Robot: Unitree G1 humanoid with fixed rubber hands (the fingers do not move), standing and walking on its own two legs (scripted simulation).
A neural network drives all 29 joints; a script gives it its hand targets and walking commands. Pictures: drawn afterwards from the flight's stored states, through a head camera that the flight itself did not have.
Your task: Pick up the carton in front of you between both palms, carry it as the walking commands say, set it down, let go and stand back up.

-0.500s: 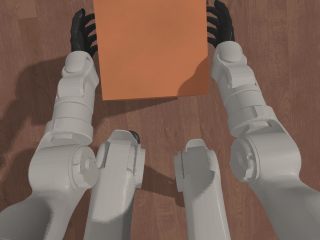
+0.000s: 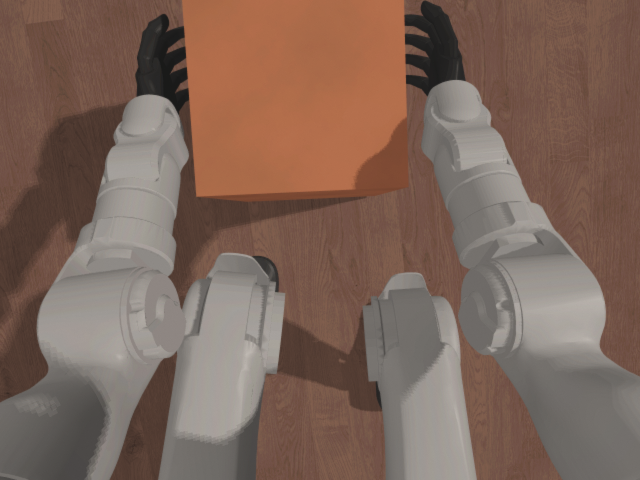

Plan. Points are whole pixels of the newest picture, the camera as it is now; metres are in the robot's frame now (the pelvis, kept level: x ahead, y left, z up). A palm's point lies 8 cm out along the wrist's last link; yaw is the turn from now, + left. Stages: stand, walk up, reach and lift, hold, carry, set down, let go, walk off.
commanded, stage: set down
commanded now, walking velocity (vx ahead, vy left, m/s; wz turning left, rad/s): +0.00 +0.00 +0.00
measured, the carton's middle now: (303, 118) +0.48 +0.07 -0.25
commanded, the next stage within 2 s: let go in 1.74 s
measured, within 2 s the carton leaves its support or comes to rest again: neither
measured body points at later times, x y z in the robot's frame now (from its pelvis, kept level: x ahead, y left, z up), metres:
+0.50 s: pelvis -0.01 +0.00 -0.01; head +0.35 +0.01 +0.26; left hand +0.48 +0.24 -0.20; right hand +0.53 -0.09 -0.20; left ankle +0.13 +0.14 -0.35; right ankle +0.08 -0.11 -0.35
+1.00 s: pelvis +0.00 +0.01 +0.04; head +0.33 +0.04 +0.34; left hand +0.48 +0.26 -0.11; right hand +0.54 -0.11 -0.10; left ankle +0.13 +0.14 -0.35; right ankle +0.08 -0.11 -0.35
